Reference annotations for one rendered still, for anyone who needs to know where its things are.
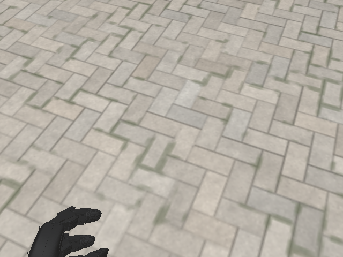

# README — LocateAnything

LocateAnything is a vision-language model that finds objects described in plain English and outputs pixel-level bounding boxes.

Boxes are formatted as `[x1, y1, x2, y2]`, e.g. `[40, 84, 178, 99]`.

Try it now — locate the robot left hand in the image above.
[27, 206, 109, 257]

